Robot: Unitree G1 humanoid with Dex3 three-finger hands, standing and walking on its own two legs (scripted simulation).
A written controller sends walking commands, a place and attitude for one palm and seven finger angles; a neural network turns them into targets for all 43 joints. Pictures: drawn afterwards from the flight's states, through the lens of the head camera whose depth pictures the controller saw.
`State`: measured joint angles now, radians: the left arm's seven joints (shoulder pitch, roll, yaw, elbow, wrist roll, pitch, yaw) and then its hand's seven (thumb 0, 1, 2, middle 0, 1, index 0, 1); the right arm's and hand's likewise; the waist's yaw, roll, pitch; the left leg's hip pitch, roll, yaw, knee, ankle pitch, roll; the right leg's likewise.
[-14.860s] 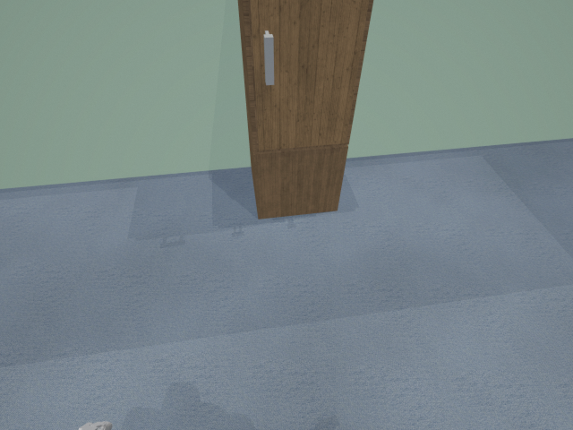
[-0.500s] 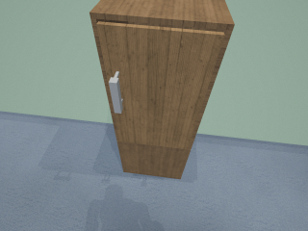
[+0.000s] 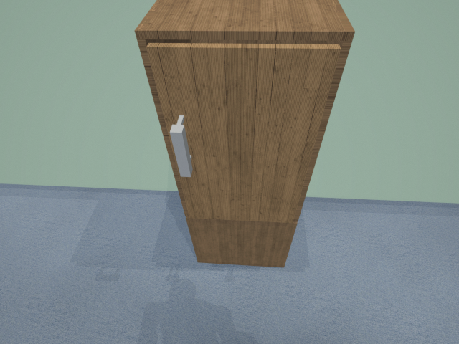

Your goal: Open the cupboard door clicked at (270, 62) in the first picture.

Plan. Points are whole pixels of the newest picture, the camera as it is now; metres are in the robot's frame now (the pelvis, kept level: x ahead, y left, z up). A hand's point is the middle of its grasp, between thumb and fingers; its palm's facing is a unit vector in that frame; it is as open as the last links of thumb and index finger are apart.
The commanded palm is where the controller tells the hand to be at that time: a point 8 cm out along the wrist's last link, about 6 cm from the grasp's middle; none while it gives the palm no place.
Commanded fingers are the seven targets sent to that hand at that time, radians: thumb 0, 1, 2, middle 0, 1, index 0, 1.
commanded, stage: come to a stop and stand still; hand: left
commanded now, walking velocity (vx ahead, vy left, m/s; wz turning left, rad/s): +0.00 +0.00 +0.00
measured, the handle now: (183, 146) +0.53 +0.15 +0.02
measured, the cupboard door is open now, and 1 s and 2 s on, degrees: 0 0 0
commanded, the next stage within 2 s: look again from close up in 0.10 s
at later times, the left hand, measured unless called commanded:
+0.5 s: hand out of the picture +0.01 +0.14 -0.17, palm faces +0.02 -0.98 -0.20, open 7.4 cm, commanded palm none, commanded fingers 0.00 0.90 0.90 -0.20 -0.30 -0.20 -0.30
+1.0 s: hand (155, 299) +0.20 +0.14 -0.01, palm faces +0.22 -0.97 -0.08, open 7.6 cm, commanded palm +0.12 +0.19 -0.05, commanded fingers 0.00 0.62 0.78 -0.22 -0.48 -0.22 -0.48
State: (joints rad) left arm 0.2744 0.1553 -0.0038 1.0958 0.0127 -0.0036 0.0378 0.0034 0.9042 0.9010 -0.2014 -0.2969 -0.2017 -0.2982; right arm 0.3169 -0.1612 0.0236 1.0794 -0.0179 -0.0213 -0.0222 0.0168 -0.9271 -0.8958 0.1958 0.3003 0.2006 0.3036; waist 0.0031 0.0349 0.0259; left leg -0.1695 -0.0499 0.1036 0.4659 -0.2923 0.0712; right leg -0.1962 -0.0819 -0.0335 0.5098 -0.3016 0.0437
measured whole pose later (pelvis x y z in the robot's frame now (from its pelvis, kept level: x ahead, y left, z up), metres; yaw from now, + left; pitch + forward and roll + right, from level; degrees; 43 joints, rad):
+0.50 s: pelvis +0.01 -0.03 +0.00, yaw +0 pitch -1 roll +1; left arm 0.26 0.15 -0.01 1.12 0.01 -0.01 0.03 0.00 0.91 0.90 -0.20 -0.30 -0.20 -0.30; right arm 0.25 -0.16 0.02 1.13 -0.01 -0.02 -0.03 0.01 -0.91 -0.90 0.19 0.30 0.20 0.30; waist 0.01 0.01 0.05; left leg -0.13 -0.01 0.09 0.43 -0.29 0.03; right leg -0.16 -0.04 -0.05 0.48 -0.30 0.01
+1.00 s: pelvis -0.01 -0.05 -0.02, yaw +2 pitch +5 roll +1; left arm 0.34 0.16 0.12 0.23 -0.19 -0.29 -0.04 0.02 0.84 0.86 -0.21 -0.35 -0.21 -0.35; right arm 0.24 -0.25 -0.04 0.77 0.01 -0.26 -0.05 0.01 -0.91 -0.90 0.20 0.30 0.20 0.30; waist -0.02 0.02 -0.07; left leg -0.42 0.01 0.04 0.68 -0.35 -0.01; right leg -0.42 -0.04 -0.10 0.71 -0.38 -0.03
